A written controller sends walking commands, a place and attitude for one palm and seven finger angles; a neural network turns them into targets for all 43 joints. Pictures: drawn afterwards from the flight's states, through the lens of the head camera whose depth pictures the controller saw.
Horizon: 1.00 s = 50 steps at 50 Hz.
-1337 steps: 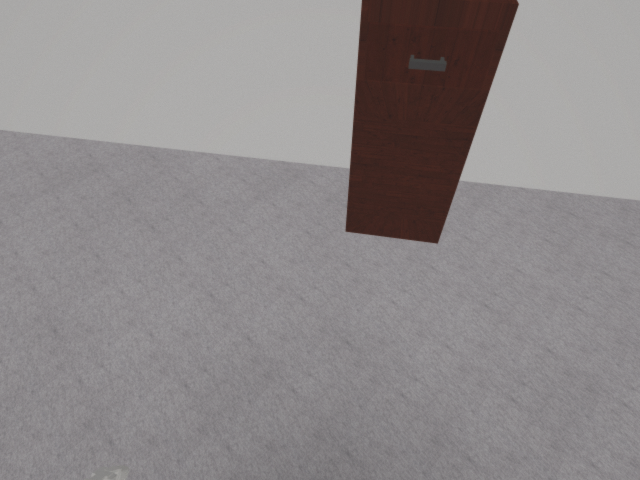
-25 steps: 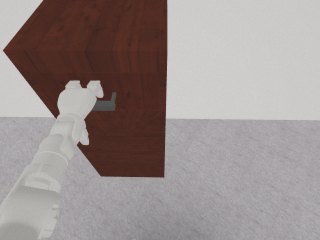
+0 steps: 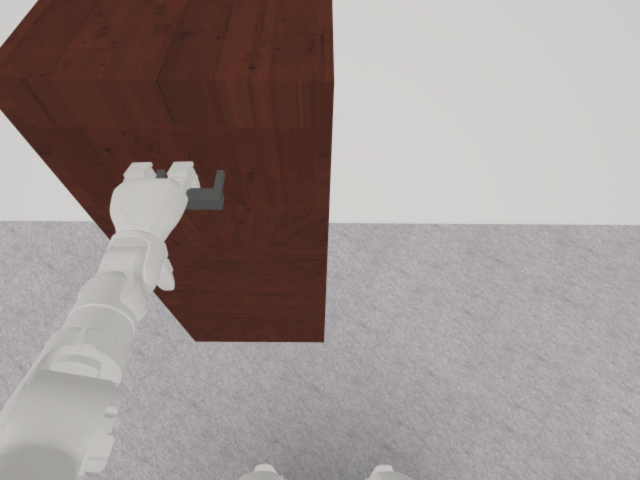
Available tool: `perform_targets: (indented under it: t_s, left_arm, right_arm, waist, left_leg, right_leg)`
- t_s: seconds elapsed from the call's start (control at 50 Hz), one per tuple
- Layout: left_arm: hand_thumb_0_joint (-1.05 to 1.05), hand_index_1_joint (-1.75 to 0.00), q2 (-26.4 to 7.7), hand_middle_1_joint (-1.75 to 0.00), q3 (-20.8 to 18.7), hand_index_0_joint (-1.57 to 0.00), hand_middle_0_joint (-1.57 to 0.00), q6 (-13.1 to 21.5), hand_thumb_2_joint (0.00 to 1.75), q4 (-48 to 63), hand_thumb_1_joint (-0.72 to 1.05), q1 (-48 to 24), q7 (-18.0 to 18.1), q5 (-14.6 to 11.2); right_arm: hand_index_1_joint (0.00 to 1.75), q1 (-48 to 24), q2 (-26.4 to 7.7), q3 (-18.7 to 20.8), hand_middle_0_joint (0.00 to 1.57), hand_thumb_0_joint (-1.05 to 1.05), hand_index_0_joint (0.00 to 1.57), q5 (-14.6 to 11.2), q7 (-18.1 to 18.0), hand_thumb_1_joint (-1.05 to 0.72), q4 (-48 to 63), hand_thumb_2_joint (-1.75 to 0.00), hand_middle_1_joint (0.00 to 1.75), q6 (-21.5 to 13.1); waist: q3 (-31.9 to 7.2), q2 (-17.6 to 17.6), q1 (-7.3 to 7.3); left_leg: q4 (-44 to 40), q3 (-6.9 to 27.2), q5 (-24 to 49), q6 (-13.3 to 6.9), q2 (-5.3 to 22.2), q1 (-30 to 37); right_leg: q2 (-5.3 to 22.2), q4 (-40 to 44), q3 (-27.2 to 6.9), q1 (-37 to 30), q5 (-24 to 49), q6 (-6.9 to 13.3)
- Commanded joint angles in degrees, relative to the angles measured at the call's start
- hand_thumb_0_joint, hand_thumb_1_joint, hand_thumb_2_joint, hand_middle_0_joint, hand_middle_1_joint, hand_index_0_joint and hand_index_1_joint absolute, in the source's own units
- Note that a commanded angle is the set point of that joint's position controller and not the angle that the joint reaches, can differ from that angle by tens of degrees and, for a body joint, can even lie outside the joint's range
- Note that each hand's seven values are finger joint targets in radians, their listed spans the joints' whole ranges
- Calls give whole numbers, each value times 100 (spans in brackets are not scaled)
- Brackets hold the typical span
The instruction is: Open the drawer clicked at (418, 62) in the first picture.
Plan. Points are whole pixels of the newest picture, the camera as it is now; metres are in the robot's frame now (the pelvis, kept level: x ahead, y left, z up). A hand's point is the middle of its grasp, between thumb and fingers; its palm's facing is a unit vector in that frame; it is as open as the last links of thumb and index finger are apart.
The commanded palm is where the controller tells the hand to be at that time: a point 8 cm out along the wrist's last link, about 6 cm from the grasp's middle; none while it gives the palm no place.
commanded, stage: lower the fingers behind the handle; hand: left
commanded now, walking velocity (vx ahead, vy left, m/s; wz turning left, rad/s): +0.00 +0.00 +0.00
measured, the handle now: (187, 187) +0.49 +0.19 +0.04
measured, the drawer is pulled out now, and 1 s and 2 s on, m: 0.00 0.00 0.09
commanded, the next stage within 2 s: close the thumb around the handle in 0.16 s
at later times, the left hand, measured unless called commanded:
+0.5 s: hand (164, 230) +0.44 +0.22 +0.02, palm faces -0.02 -0.04 -1.00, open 12.2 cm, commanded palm +0.41 +0.21 +0.08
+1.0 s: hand (164, 231) +0.43 +0.22 +0.02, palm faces -0.04 -0.03 -1.00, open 5.7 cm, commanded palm +0.42 +0.21 +0.08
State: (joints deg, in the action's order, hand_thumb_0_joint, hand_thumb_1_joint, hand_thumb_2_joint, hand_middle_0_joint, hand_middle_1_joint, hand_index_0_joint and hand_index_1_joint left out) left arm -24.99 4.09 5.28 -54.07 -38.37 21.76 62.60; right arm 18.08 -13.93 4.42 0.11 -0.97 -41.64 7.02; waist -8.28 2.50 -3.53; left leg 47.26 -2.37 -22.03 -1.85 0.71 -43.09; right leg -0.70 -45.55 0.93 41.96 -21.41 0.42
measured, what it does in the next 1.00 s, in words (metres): stands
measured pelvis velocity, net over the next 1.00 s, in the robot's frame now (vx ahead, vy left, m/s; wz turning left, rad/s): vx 0.01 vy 0.00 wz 0.00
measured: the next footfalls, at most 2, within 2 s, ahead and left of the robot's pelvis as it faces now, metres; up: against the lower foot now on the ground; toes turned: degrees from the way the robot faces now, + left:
none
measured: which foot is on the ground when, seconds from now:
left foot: down 0.00-1.00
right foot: down 0.00-1.00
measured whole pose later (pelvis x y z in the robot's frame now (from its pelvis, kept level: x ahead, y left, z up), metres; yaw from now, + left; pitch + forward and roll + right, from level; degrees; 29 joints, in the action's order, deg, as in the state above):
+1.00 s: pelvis +0.01 +0.00 +0.01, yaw +0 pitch +16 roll -1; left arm -23.8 3.9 3.9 -50.3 -34.0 20.0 61.7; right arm 16.4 -13.9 4.6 0.1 -1.2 -40.7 7.6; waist -8.2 2.8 -2.6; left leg 45.1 -2.5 -22.0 -1.5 0.7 -39.1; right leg -0.8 -43.9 0.6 38.3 -21.6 0.6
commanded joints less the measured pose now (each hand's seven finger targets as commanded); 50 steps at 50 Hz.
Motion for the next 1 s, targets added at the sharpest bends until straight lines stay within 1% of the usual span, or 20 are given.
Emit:
perform_targets:
  t_s: [0.0,0.02,0.08,0.1,0.18,0.22,0.24,0.28,0.3,0.36,0.5,0.54,0.6,0.62,0.74,0.78,0.8,0.86,0.96,0.98]
  left_arm:
    - [0,-120,-914,-120,-239,-30,-30,-179,30,1146,-50,-2573,226,-28]
    - [0,-120,-807,-120,-152,-30,-30,-214,30,1163,-50,-2532,187,-71]
    - [0,-120,-1006,-120,-308,-30,-30,-255,30,1048,-50,-2374,83,-85]
    - [0,-120,-855,-120,-179,-30,-30,-248,30,1113,-50,-2327,46,-96]
    - [0,-120,-920,-120,-238,-30,-30,-144,30,1060,-50,-2052,-52,-86]
    - [0,-120,-911,-120,-244,-30,-30,-51,30,1299,-50,-2054,-64,-97]
    - [0,-120,-1096,-120,-414,-30,-30,1,30,1342,-50,-2021,-58,-89]
    - [0,-121,-971,-121,-378,-31,-31,61,35,1389,-39,-1736,-43,-95]
    - [0,-122,-756,-122,-192,-31,-31,75,37,1458,-33,-1788,-35,-120]
    - [0,-124,-936,-124,-376,-32,-32,99,44,1660,-16,-1721,45,-74]
    - [0,-128,-845,-128,-266,-35,-35,-81,61,1734,23,-1935,161,-66]
    - [0,-129,-1140,-129,-525,-36,-36,-145,66,1557,34,-1671,140,-67]
    - [0,-131,-949,-131,-293,-37,-37,-163,73,1540,51,-1891,82,-66]
    - [0,-131,-1043,-131,-399,-38,-38,-149,76,1549,56,-1776,69,-72]
    - [0,-135,-889,-135,-321,-40,-40,-42,90,1612,90,-1687,-4,-99]
    - [0,-135,-872,-135,-306,-40,-40,-15,90,1628,90,-1664,-2,-77]
    - [0,-135,-689,-135,-136,-40,-40,-24,90,1587,90,-1733,-2,-77]
    - [0,-135,-852,-135,-289,-40,-40,1,90,1599,90,-1724,19,-66]
    - [0,-135,-818,-135,-220,-40,-40,-14,90,1551,90,-1917,57,-23]
    - [0,-135,-835,-135,-222,-40,-40,-43,90,1438,90,-1985,62,-36]
  right_arm:
    - [30,500,-887,295,20,0,20,13,-61,-90,429,-90,30,-128]
    - [30,478,-886,285,20,0,20,9,-60,-90,460,-90,30,-124]
    - [30,462,-904,266,20,0,20,-4,-103,-90,452,-90,30,-95]
    - [30,434,-894,258,20,0,20,0,-100,-90,477,-90,30,-94]
    - [30,351,-872,229,20,0,20,-18,-131,-90,547,-90,30,-81]
    - [30,356,-855,243,20,0,20,-5,-128,-90,580,-90,30,-95]
    - [30,344,-870,248,20,0,20,4,-131,-90,576,-90,30,-92]
    - [30,324,-842,258,20,0,20,-3,-120,-90,618,-90,30,-90]
    - [30,292,-832,256,20,0,20,-5,-99,-90,621,-90,30,-92]
    - [30,293,-838,292,20,0,20,13,-73,-90,605,-90,30,-83]
    - [30,207,-846,296,20,0,20,6,-67,-90,549,-90,30,-68]
    - [30,164,-871,273,20,0,20,3,-81,-90,569,-90,30,-45]
    - [30,135,-848,247,20,0,20,-19,-104,-90,579,-90,30,-49]
    - [30,125,-839,254,20,0,20,-28,-110,-90,600,-90,30,-56]
    - [30,120,-827,258,20,0,20,-4,-104,-90,634,-90,30,-64]
    - [30,137,-824,271,20,0,20,-8,-105,-90,628,-90,30,-63]
    - [30,121,-813,261,20,0,20,-10,-99,-90,633,-90,30,-70]
    - [30,153,-828,279,20,0,20,2,-99,-90,611,-90,30,-86]
    - [30,195,-828,282,20,0,20,5,-110,-90,561,-90,30,-97]
    - [30,218,-842,280,20,0,20,-6,-116,-90,527,-90,30,-99]
  waist:
    - [-2379,179,-180]
    - [-2391,166,-190]
    - [-2217,-116,-167]
    - [-2198,-19,-167]
    - [-1921,-105,-110]
    - [-2071,22,-77]
    - [-2151,-24,-51]
    - [-2131,-16,-10]
    - [-2052,25,-66]
    - [-2318,93,-1]
    - [-2176,68,-87]
    - [-2200,-73,17]
    - [-1985,-81,-75]
    - [-2058,-16,0]
    - [-2126,-40,12]
    - [-2115,-3,-7]
    - [-1992,-67,-64]
    - [-2106,-19,-21]
    - [-2116,24,-84]
    - [-1981,-103,-130]
  left_leg:
    - [-407,238,2335,16,-83,2183]
    - [-427,242,2340,16,-83,2205]
    - [-470,205,2333,-23,-92,2049]
    - [-491,179,2394,-24,-97,2083]
    - [-564,157,2184,-38,-112,1911]
    - [-540,142,2293,-34,-110,2035]
    - [-509,148,2449,-34,-103,2059]
    - [-493,147,2593,-21,-104,2065]
    - [-484,136,2553,-19,-103,2075]
    - [-425,162,2830,-1,-86,2218]
    - [-455,137,2662,-11,-102,2202]
    - [-478,109,2626,-21,-136,2066]
    - [-542,96,2371,-31,-137,2005]
    - [-555,94,2385,-31,-148,2033]
    - [-524,116,2638,-17,-127,2126]
    - [-498,124,2608,-12,-124,2138]
    - [-516,128,2490,-17,-122,2097]
    - [-497,123,2498,-23,-125,2118]
    - [-481,135,2401,-21,-128,2101]
    - [-497,135,2249,-27,-127,2009]
  right_leg:
    - [-300,520,79,-632,1719,220]
    - [-302,541,84,-685,1735,218]
    - [-286,590,62,-883,1885,203]
    - [-280,621,54,-902,1945,201]
    - [-267,670,33,-976,1850,211]
    - [-261,660,21,-1000,1913,214]
    - [-262,629,6,-1086,2047,218]
    - [-269,590,25,-1082,2145,213]
    - [-267,611,29,-1005,2111,207]
    - [-270,533,30,-1053,2241,207]
    - [-261,591,27,-1048,2234,203]
    - [-256,606,-9,-1294,2333,207]
    - [-239,662,-3,-1183,2172,193]
    - [-239,660,-11,-1247,2170,207]
    - [-239,622,7,-1253,2274,211]
    - [-248,604,5,-1158,2241,207]
    - [-250,625,23,-1077,2141,201]
    - [-245,610,-2,-1120,2148,208]
    - [-250,602,5,-1021,2065,205]
    - [-247,635,9,-995,1984,199]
